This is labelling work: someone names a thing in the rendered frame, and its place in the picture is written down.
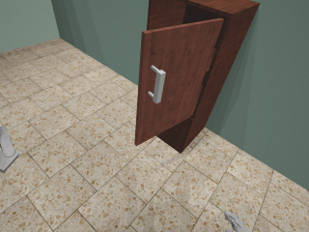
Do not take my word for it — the left robot hand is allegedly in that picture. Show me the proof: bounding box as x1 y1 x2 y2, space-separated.
0 126 19 174

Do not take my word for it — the right robot hand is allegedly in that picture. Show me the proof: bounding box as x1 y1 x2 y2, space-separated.
224 211 250 232

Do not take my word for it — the cupboard door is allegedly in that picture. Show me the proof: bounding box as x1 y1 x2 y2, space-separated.
134 17 224 146

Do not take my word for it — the handle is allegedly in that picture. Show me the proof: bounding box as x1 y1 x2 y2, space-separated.
148 65 166 103

